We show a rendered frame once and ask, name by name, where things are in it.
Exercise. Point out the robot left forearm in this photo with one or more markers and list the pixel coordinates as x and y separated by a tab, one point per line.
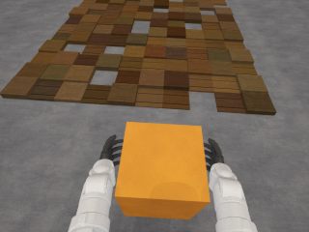
95	201

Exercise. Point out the carton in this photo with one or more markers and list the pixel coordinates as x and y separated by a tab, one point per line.
162	171

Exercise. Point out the right robot hand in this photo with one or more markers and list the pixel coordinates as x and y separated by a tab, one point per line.
215	154

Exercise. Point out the left robot hand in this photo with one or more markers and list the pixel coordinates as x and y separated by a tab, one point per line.
107	150

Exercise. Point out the robot right forearm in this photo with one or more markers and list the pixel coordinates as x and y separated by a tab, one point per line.
229	201

